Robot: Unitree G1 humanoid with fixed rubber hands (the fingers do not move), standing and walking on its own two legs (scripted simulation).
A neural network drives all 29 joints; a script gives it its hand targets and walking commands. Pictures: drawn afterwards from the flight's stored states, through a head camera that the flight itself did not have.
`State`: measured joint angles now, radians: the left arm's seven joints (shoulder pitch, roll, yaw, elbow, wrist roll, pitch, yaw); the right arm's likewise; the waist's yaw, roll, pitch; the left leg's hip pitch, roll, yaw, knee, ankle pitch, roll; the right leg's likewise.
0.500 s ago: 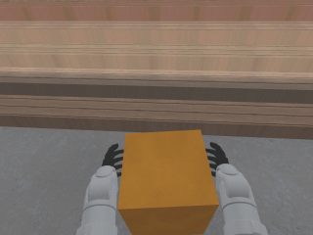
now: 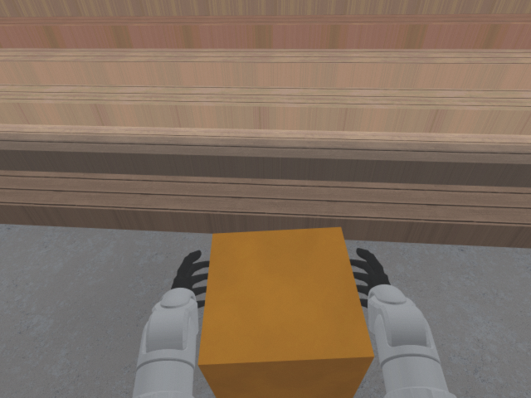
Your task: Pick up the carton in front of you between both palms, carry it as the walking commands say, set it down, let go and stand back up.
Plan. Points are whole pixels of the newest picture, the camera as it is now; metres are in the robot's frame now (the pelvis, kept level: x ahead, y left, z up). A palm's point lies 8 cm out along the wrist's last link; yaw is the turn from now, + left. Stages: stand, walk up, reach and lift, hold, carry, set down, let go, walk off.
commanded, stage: hold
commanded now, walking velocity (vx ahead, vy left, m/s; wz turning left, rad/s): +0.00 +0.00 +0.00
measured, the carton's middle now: (281, 323) +0.28 +0.00 -0.04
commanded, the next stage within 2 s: carry in 1.06 s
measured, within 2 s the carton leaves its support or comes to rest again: neither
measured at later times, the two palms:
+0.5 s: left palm (180, 297) +0.28 +0.15 +0.05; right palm (381, 294) +0.28 -0.15 +0.05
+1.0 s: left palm (181, 295) +0.28 +0.15 +0.05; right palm (381, 292) +0.28 -0.15 +0.05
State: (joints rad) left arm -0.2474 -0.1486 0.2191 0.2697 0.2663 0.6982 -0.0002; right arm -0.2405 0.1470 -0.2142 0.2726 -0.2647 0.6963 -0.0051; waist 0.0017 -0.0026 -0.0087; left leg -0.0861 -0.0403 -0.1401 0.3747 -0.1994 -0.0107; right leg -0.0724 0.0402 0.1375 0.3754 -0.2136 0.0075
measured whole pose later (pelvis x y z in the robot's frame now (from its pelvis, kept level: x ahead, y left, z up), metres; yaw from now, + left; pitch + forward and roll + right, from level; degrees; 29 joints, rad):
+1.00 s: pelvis +0.00 +0.00 +0.00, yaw +0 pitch -7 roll +0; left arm -0.26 -0.15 0.22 0.23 0.28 0.76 -0.01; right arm -0.26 0.15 -0.22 0.23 -0.27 0.76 0.00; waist 0.00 0.00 0.01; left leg -0.05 -0.04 -0.13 0.36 -0.19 -0.01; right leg -0.04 0.04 0.13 0.36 -0.20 0.01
